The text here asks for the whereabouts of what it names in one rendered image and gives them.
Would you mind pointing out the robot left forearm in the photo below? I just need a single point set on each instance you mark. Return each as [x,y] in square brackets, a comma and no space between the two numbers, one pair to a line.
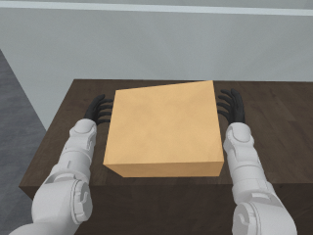
[76,157]

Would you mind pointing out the carton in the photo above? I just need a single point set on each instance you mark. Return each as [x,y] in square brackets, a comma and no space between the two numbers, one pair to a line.
[165,131]

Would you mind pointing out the left robot upper arm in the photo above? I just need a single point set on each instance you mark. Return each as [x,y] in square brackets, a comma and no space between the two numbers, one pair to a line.
[59,208]

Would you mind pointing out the left robot hand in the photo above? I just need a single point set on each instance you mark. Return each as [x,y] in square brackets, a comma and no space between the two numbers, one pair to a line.
[93,111]

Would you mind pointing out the right robot upper arm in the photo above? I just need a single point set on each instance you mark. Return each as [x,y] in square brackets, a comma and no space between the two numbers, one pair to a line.
[252,218]

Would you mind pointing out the robot right forearm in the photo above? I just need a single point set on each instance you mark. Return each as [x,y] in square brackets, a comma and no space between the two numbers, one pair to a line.
[249,180]

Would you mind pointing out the right robot hand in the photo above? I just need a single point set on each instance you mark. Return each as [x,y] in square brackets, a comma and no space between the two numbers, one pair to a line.
[236,112]

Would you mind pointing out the pedestal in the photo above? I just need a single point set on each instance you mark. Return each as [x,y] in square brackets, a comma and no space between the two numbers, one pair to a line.
[279,115]

